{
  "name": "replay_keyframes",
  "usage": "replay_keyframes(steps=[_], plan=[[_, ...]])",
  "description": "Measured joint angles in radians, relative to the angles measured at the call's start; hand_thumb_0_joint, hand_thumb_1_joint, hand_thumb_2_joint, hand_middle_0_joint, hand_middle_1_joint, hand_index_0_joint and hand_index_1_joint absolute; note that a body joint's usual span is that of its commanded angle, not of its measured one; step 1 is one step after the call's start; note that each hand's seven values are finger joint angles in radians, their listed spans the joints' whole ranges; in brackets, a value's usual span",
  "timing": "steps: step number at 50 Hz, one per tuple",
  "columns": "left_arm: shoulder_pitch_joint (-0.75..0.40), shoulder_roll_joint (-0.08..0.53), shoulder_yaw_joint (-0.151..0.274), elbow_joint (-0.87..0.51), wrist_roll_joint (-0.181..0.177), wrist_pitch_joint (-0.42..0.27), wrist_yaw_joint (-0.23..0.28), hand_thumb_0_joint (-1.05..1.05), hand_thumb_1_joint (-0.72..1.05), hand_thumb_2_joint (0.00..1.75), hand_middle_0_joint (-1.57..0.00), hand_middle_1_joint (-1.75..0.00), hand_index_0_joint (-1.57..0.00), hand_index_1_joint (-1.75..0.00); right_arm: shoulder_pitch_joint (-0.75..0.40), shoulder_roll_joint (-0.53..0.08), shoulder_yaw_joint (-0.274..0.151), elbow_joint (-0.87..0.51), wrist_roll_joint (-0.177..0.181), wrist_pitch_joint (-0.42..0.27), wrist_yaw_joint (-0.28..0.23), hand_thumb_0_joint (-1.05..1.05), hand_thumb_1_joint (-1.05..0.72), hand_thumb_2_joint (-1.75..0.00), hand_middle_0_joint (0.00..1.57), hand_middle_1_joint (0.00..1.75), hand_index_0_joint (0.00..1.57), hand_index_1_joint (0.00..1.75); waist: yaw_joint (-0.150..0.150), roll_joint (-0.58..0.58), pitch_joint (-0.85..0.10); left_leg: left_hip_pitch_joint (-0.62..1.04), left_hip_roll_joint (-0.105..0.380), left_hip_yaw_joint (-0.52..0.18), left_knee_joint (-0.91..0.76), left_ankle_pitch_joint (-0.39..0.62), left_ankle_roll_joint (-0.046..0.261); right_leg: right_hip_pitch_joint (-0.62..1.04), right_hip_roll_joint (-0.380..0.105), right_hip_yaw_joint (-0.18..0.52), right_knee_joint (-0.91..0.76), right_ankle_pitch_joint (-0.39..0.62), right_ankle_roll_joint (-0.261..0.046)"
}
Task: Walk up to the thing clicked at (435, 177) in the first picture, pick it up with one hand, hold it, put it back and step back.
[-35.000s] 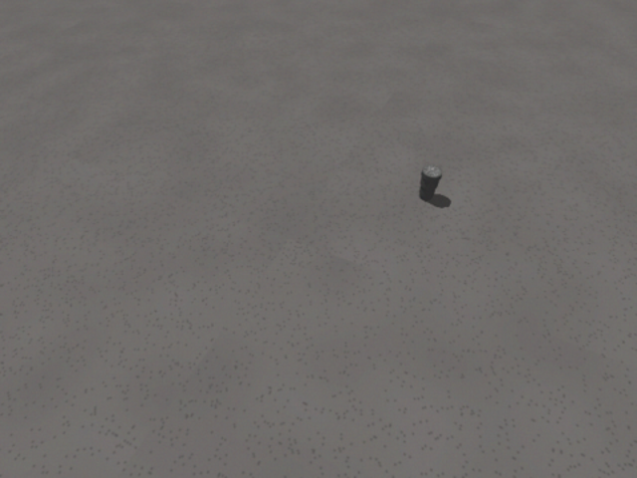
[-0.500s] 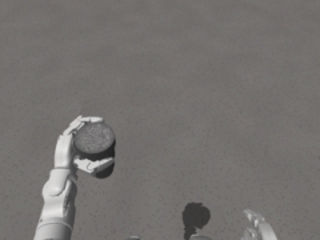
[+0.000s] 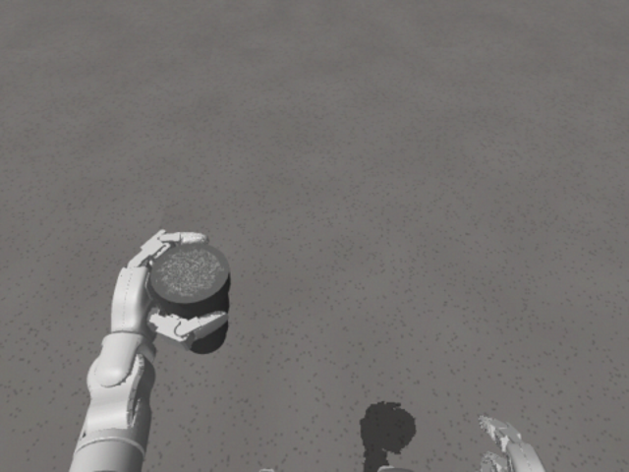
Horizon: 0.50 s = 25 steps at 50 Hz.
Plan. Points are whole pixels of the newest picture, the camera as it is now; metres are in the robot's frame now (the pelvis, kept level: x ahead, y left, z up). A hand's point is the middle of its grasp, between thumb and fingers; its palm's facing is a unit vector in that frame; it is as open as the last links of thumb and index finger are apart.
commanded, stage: hold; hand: left
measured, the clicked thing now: (198, 306) +0.33 +0.16 +0.02
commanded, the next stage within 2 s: crouch in 1.10 s
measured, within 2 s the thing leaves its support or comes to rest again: neither
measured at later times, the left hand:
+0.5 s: hand (193, 295) +0.32 +0.16 +0.05, palm faces -0.04 -1.00 -0.01, open 11.3 cm
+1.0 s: hand (194, 294) +0.33 +0.16 +0.05, palm faces -0.02 -1.00 +0.01, open 11.3 cm
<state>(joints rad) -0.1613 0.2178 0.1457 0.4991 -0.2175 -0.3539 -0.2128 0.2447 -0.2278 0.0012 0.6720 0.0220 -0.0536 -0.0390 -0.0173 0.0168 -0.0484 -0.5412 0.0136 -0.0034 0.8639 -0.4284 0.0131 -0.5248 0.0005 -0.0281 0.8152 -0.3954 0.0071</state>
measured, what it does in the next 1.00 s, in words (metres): stands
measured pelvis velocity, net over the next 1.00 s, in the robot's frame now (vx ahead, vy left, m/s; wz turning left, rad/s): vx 0.00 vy -0.01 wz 0.00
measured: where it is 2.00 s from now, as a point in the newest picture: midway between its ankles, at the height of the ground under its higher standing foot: outside the picture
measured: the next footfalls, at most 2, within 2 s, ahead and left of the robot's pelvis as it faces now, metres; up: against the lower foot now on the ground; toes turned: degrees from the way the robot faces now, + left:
none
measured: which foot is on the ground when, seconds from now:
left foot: down 0.00-1.00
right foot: down 0.00-1.00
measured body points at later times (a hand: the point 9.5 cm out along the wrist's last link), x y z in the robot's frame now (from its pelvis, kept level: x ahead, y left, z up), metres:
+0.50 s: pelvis +0.00 +0.00 +0.00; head +0.03 +0.00 +0.45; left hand +0.32 +0.22 +0.06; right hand +0.13 -0.25 -0.11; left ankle +0.01 +0.11 -0.70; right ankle +0.01 -0.13 -0.70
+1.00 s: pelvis +0.00 -0.01 +0.00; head +0.04 +0.00 +0.45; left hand +0.32 +0.22 +0.05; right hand +0.13 -0.25 -0.11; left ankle +0.01 +0.11 -0.70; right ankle +0.01 -0.13 -0.70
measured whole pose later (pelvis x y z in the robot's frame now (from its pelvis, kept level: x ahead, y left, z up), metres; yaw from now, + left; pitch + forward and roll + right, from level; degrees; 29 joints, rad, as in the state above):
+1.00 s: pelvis +0.00 -0.01 +0.00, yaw +0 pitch +7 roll -1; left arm -0.19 0.23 0.16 0.53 -0.21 -0.36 -0.21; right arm 0.24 -0.23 0.00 0.67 0.02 -0.06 -0.03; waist -0.02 0.01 -0.04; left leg -0.56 0.02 -0.01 0.87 -0.42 0.01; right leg -0.55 0.00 -0.03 0.83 -0.40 0.00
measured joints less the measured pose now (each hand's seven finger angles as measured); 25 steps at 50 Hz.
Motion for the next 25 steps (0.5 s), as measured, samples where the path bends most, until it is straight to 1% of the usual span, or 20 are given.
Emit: replay_keyframes(steps=[4, 8, 11, 15, 18, 22, 25], plan=[[-0.011, 0.001, 0.011, 0.013, 0.005, -0.005, 0.004, 0.02, -0.40, 0.95, -0.72, -0.93, -0.60, -0.90, -0.004, 0.003, -0.001, -0.002, -0.002, -0.001, 0.005, 0.01, -0.91, -0.90, 0.20, 0.30, 0.21, 0.30, -0.003, -0.006, 0.004, -0.008, 0.000, 0.001, 0.007, -0.002, 0.000, -0.009, 0.000, 0.001, 0.008, -0.003, 0.000], [0.007, 0.009, -0.005, -0.015, 0.014, -0.005, 0.000, 0.02, -0.40, 0.95, -0.72, -0.93, -0.60, -0.90, 0.001, 0.001, -0.004, -0.007, -0.003, 0.001, 0.007, 0.01, -0.91, -0.90, 0.20, 0.30, 0.21, 0.30, -0.001, -0.004, 0.007, -0.004, 0.000, 0.001, 0.004, -0.001, -0.001, -0.005, 0.000, 0.001, 0.004, -0.001, 0.000], [0.013, 0.006, -0.011, -0.018, 0.010, -0.003, -0.001, 0.02, -0.40, 0.95, -0.72, -0.93, -0.60, -0.90, 0.005, -0.003, -0.005, -0.004, -0.002, 0.002, 0.009, 0.01, -0.91, -0.90, 0.20, 0.30, 0.21, 0.30, 0.001, 0.001, 0.002, -0.002, -0.001, -0.001, 0.002, -0.001, 0.000, -0.001, -0.001, 0.000, 0.001, -0.001, 0.000], [-0.003, -0.002, 0.001, 0.004, 0.003, -0.003, 0.008, 0.02, -0.40, 0.95, -0.72, -0.93, -0.60, -0.90, 0.002, -0.002, -0.003, 0.000, -0.001, 0.002, 0.009, 0.01, -0.91, -0.90, 0.20, 0.30, 0.21, 0.30, 0.000, 0.001, -0.001, -0.005, -0.001, -0.002, 0.004, 0.000, 0.000, -0.004, -0.001, -0.002, 0.004, -0.001, 0.000], [-0.016, 0.001, 0.008, 0.018, 0.005, -0.005, 0.009, 0.02, -0.40, 0.95, -0.72, -0.93, -0.60, -0.90, -0.004, 0.002, -0.002, -0.002, -0.002, 0.001, 0.010, 0.01, -0.91, -0.90, 0.20, 0.30, 0.21, 0.30, -0.002, -0.006, 0.005, -0.011, -0.001, -0.002, 0.007, 0.002, -0.001, -0.011, -0.001, -0.002, 0.009, -0.001, -0.001], [-0.012, 0.009, -0.005, -0.001, 0.019, -0.005, 0.002, 0.02, -0.40, 0.95, -0.72, -0.93, -0.60, -0.90, -0.002, 0.001, -0.003, -0.007, -0.003, 0.000, 0.011, 0.01, -0.91, -0.90, 0.20, 0.30, 0.21, 0.30, -0.001, -0.007, 0.012, -0.011, 0.000, -0.002, 0.006, 0.004, -0.002, -0.012, 0.000, -0.002, 0.008, 0.002, -0.002], [0.003, 0.007, -0.012, -0.019, 0.015, -0.007, 0.002, 0.02, -0.40, 0.95, -0.72, -0.93, -0.60, -0.90, 0.002, -0.003, -0.004, -0.006, -0.001, 0.000, 0.010, 0.01, -0.91, -0.90, 0.20, 0.30, 0.21, 0.30, -0.001, 0.000, 0.008, -0.004, 0.000, -0.002, 0.001, 0.004, -0.002, -0.005, 0.000, -0.001, 0.002, 0.003, -0.002]])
